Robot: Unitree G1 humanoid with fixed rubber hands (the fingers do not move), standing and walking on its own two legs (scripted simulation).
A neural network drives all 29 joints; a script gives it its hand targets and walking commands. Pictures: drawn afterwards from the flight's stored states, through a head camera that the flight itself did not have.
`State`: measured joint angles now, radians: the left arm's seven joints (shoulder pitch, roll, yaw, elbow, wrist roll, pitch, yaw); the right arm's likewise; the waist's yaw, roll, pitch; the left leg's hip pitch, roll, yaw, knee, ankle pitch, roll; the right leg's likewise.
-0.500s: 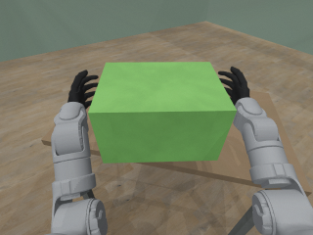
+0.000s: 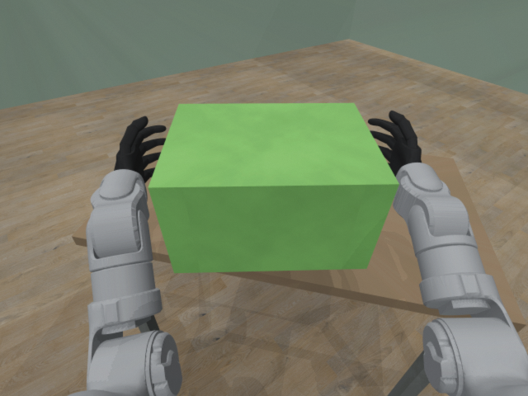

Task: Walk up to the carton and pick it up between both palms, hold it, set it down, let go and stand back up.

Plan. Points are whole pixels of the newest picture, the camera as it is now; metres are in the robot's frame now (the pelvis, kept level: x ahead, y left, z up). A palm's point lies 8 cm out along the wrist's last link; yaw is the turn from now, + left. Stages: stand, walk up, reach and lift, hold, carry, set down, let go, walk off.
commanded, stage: hold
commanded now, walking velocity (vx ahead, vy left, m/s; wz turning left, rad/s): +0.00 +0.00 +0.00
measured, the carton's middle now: (269, 183) +0.38 +0.01 +0.16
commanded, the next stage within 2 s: set down in 1.72 s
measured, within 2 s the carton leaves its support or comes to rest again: neither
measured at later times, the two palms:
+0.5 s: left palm (132, 173) +0.35 +0.20 +0.21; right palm (401, 165) +0.36 -0.19 +0.21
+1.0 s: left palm (129, 174) +0.34 +0.20 +0.21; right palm (400, 165) +0.35 -0.18 +0.21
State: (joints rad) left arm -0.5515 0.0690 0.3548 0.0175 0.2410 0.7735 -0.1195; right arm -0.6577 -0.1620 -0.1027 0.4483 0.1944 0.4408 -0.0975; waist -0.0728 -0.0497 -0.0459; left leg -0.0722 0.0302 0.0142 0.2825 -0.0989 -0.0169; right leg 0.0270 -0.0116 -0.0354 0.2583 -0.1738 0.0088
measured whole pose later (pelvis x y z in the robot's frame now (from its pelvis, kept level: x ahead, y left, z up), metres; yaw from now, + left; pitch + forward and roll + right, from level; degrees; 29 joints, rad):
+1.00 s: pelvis +0.00 +0.00 +0.00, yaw +0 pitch -6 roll +0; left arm -0.54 0.07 0.35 0.00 0.23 0.77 -0.11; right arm -0.65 -0.17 -0.09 0.43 0.20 0.44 -0.10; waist -0.07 -0.05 -0.05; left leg -0.07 0.03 0.01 0.29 -0.10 -0.02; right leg 0.03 -0.01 -0.04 0.25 -0.17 0.01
